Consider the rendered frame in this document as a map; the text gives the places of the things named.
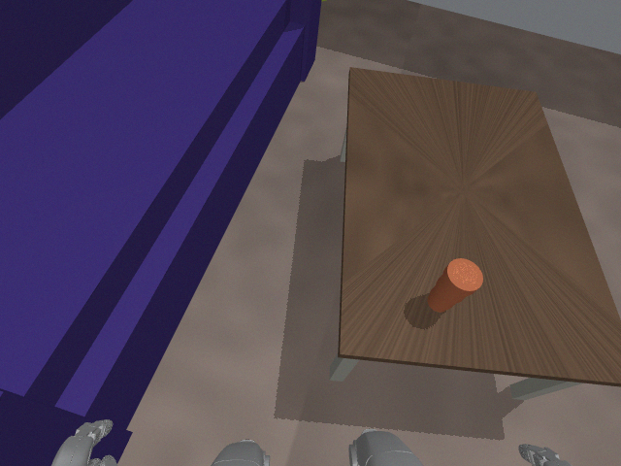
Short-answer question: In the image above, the sofa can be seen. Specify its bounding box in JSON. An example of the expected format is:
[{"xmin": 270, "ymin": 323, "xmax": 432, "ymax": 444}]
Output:
[{"xmin": 0, "ymin": 0, "xmax": 321, "ymax": 466}]

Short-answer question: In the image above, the coffee table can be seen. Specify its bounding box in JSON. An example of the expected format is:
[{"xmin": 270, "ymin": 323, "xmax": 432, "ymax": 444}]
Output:
[{"xmin": 329, "ymin": 67, "xmax": 621, "ymax": 400}]

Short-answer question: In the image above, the cup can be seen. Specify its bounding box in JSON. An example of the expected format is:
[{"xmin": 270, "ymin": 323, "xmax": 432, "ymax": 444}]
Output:
[{"xmin": 428, "ymin": 258, "xmax": 483, "ymax": 313}]

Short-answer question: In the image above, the left robot hand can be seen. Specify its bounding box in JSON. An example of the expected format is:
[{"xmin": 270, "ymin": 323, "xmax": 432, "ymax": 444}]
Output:
[{"xmin": 51, "ymin": 419, "xmax": 117, "ymax": 466}]

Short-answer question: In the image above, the right robot hand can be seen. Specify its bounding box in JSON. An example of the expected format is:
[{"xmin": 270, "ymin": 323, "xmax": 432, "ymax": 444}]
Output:
[{"xmin": 518, "ymin": 444, "xmax": 571, "ymax": 466}]

